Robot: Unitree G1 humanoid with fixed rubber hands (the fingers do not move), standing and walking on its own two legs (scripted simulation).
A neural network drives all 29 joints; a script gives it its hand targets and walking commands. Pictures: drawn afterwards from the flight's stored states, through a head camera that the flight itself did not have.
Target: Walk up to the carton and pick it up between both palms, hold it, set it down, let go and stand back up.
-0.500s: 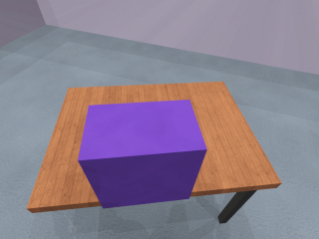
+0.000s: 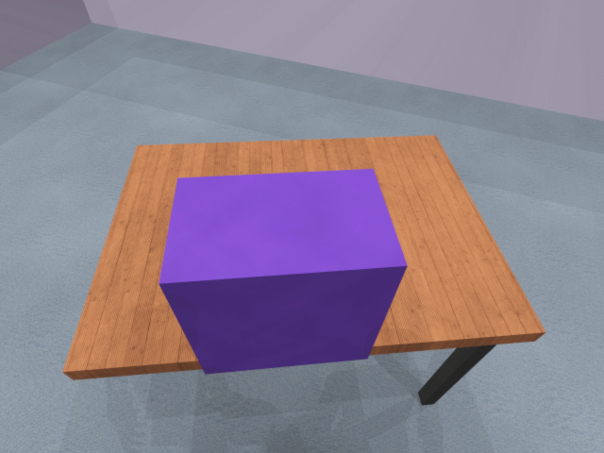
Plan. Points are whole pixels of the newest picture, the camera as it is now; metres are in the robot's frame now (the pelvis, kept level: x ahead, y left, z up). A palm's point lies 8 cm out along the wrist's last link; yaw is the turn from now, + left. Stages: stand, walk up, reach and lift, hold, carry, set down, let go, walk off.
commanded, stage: walk up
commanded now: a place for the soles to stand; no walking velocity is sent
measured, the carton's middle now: (283, 278) +0.40 +0.03 -0.03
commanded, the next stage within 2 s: stand in 0.78 s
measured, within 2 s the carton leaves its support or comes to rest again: neither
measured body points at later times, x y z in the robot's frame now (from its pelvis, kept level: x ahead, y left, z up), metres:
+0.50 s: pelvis -0.02 +0.01 +0.00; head -0.02 +0.00 +0.45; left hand +0.03 +0.26 -0.13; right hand +0.05 -0.24 -0.14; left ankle +0.03 +0.12 -0.73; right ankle -0.04 -0.10 -0.73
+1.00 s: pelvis -0.01 +0.02 +0.00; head +0.00 +0.02 +0.45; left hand +0.01 +0.28 -0.14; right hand +0.06 -0.23 -0.13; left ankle +0.03 +0.12 -0.73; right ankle -0.04 -0.10 -0.73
